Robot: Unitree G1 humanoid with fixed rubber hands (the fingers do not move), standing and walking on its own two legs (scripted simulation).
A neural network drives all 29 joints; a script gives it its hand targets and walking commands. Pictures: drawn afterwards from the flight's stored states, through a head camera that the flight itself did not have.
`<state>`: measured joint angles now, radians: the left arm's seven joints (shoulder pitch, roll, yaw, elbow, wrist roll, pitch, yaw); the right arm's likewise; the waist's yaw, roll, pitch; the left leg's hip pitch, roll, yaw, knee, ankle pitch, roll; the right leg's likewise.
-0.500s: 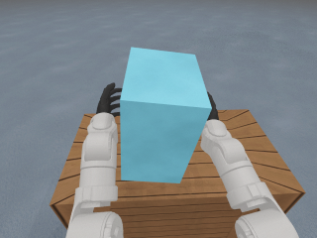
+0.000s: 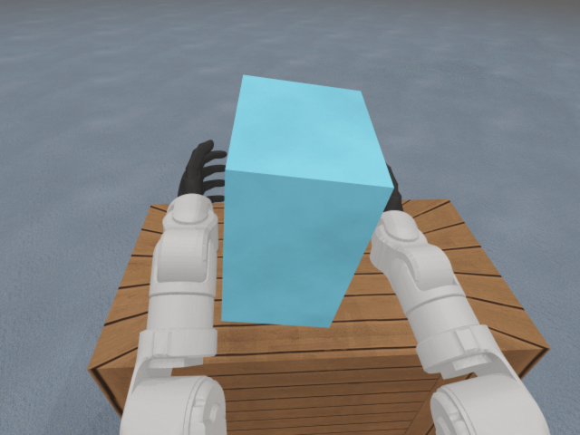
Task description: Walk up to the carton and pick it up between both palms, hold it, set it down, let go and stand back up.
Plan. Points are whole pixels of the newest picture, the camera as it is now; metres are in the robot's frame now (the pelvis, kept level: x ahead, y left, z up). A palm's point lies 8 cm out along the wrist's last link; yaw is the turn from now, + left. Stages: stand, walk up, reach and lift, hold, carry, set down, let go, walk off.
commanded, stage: hold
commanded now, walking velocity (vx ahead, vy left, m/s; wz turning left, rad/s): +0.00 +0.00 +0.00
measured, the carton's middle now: (289, 209) +0.39 +0.00 +0.17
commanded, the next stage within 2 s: none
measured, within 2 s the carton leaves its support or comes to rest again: neither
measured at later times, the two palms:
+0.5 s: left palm (183, 197) +0.35 +0.13 +0.22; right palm (384, 205) +0.35 -0.12 +0.20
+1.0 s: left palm (188, 195) +0.36 +0.13 +0.22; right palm (386, 204) +0.35 -0.13 +0.20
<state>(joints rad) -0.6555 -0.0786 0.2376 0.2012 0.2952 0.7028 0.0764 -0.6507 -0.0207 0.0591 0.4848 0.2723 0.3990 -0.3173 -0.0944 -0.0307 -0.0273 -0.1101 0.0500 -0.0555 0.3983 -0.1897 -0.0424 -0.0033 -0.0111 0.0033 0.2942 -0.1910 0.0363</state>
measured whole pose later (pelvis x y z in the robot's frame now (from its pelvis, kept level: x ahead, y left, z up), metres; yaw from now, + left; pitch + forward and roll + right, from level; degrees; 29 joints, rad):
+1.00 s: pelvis -0.01 +0.00 +0.00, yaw +1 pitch -6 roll -1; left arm -0.73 -0.06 0.28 0.28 0.29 0.72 0.06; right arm -0.74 -0.01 0.00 0.54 0.26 0.44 -0.31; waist -0.09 -0.03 -0.05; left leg -0.13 0.05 -0.07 0.39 -0.16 -0.05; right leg -0.03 -0.01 -0.01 0.31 -0.18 0.03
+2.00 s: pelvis -0.01 -0.01 +0.00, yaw +1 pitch -7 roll -1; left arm -0.73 -0.06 0.30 0.24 0.30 0.76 0.05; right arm -0.75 0.00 0.01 0.54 0.25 0.46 -0.32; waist -0.09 -0.03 -0.03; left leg -0.10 0.04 -0.08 0.39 -0.17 -0.05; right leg 0.00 -0.01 -0.01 0.31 -0.19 0.03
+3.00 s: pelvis +0.00 +0.00 +0.00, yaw +1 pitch -8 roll -1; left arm -0.67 -0.09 0.28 0.14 0.31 0.78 0.05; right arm -0.71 -0.01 0.04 0.47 0.29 0.47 -0.33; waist -0.11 -0.01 -0.02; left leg -0.07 0.04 -0.08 0.40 -0.19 -0.04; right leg 0.04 -0.01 -0.01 0.30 -0.20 0.03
